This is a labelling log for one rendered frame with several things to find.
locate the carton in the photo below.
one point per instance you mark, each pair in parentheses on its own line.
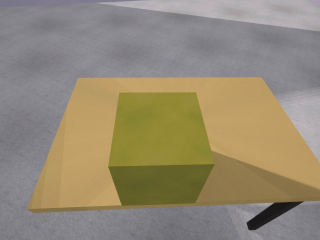
(160,152)

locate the table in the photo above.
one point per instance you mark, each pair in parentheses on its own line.
(259,155)

